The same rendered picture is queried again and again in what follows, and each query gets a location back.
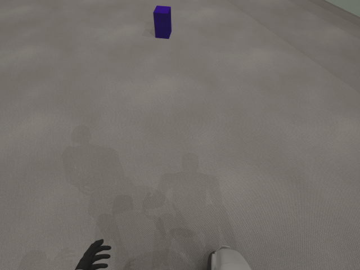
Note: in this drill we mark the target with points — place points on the carton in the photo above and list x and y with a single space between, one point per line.
162 22

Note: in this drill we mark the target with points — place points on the left robot hand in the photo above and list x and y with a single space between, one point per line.
89 257

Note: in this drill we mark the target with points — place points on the right robot shin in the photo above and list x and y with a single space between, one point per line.
224 247

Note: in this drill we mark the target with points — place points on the robot right thigh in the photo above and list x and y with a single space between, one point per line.
227 259

